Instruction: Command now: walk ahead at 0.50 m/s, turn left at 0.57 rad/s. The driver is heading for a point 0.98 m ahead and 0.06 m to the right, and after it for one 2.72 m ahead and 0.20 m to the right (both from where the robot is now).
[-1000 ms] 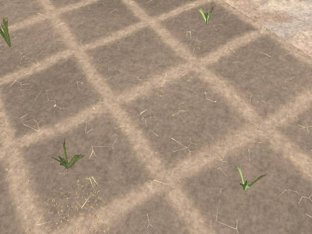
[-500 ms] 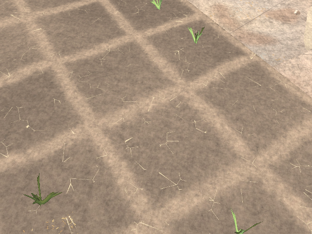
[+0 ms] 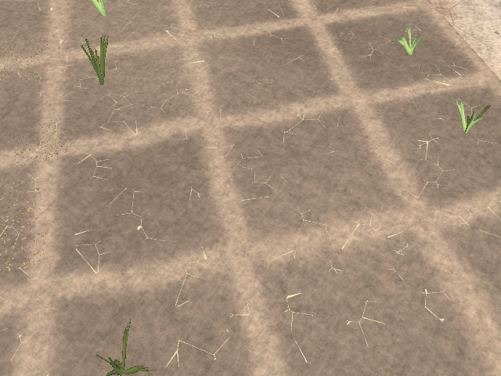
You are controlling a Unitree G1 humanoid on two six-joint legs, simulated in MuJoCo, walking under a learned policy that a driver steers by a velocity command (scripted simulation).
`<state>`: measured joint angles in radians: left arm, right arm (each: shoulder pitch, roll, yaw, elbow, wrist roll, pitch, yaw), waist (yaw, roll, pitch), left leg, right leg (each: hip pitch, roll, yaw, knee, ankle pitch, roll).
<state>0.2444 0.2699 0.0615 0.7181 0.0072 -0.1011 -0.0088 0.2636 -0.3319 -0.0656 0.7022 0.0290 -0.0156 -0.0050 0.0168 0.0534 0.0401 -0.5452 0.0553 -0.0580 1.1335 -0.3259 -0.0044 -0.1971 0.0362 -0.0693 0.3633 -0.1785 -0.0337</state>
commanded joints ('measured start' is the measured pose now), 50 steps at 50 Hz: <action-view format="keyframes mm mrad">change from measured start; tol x32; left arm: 1 -25 134 37 -34 -7 -24 2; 50 -87 184 47 -142 -2 86 9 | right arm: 1 -14 -18 -1 -91 -9 -1 8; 50 -27 -59 -11 -27 -42 9 -37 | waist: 1 -8 -129 6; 12 45 -100 39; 17 -88 193 -428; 30 -18 0 19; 43 41 -204 -510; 50 -45 -132 -158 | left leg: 1 -143 73 -46 -78 77 -15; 12 -40 -7 85 -518 206 71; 15 446 -107 128 -613 222 148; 17 966 334 -650 -724 85 367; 24 410 188 -101 -956 339 238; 39 580 187 221 -615 975 113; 41 347 54 248 -144 537 8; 42 -20 -148 147 225 -389 -70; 50 33 -46 -24 -59 -86 -69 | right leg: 1 74 -304 211 -228 148 -183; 15 143 -269 -111 267 757 -55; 17 -426 -43 21 895 -429 30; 18 -499 -73 157 976 -411 21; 32 -386 -125 88 363 293 67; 39 -245 -23 -1 229 81 -26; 42 443 -373 626 184 980 -348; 50 -77 -187 403 -40 392 -234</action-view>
